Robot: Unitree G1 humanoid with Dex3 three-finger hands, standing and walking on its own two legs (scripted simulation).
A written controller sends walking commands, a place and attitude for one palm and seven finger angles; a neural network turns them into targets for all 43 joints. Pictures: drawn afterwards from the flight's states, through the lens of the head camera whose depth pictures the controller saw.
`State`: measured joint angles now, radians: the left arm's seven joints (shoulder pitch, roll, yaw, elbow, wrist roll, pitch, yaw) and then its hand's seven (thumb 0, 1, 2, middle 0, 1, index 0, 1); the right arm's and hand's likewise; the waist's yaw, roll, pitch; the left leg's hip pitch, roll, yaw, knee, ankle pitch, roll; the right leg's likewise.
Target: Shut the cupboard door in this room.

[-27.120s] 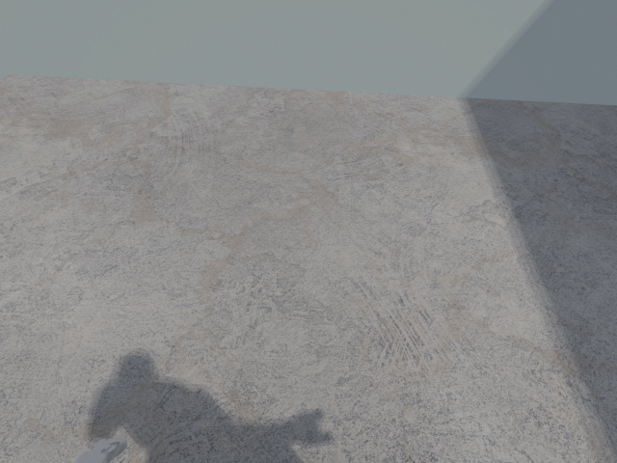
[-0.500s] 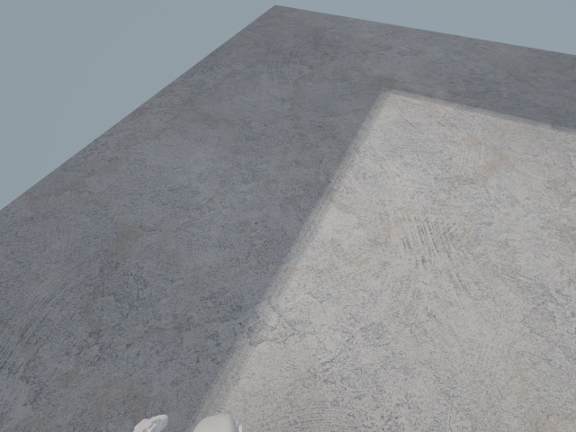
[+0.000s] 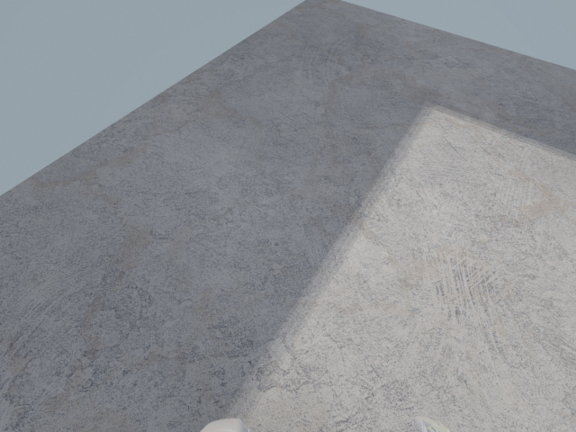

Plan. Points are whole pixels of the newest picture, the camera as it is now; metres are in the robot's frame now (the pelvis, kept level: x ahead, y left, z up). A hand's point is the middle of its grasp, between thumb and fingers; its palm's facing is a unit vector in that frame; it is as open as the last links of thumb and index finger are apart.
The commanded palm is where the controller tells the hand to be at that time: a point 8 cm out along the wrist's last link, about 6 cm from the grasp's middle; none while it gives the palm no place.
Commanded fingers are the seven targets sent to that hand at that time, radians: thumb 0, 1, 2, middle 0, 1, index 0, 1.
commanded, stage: walk around to get in front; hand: left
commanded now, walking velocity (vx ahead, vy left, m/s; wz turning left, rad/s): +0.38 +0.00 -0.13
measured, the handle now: out of the picture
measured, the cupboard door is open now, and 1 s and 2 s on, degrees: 81 81 81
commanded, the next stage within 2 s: walk to a spot facing it in 1.08 s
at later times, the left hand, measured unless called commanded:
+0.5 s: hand (254, 303) +0.35 +0.10 -0.15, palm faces -0.11 -0.97 -0.22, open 7.4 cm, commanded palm none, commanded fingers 0.00 0.90 0.90 -0.20 -0.30 -0.20 -0.30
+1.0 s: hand (237, 333) +0.29 +0.12 -0.18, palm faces +0.14 -0.98 -0.11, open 7.4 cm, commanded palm none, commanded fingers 0.00 0.90 0.90 -0.20 -0.30 -0.20 -0.30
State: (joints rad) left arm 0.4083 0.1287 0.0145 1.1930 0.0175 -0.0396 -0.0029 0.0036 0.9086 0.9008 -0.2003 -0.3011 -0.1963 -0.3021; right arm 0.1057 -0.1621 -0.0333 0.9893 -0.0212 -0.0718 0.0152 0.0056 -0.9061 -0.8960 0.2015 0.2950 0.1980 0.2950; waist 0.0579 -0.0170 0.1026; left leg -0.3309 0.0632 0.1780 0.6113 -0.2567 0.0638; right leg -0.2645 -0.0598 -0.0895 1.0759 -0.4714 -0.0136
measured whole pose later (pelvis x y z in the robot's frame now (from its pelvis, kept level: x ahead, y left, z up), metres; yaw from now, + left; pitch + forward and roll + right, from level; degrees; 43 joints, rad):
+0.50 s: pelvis +0.20 -0.07 -0.01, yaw -4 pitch -1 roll +1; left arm 0.08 0.17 0.05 0.99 0.02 -0.08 -0.01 0.00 0.91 0.90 -0.20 -0.30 -0.19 -0.30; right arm 0.42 -0.13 -0.04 1.16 -0.01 -0.02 0.01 0.01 -0.91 -0.90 0.20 0.30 0.20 0.30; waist -0.05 0.02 0.09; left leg -0.19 0.10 0.11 0.99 -0.50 -0.01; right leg -0.41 -0.07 -0.15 0.65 -0.21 -0.06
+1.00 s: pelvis +0.38 -0.03 +0.00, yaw +3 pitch -1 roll -2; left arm 0.39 0.16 0.03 1.17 0.02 -0.04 0.00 0.00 0.91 0.90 -0.20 -0.30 -0.20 -0.30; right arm 0.11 -0.17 -0.05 0.98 -0.03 -0.06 0.03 0.01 -0.91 -0.90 0.20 0.29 0.20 0.29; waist 0.05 -0.03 0.08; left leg -0.37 0.06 0.15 0.63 -0.23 0.06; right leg -0.16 -0.11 -0.19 0.79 -0.48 0.02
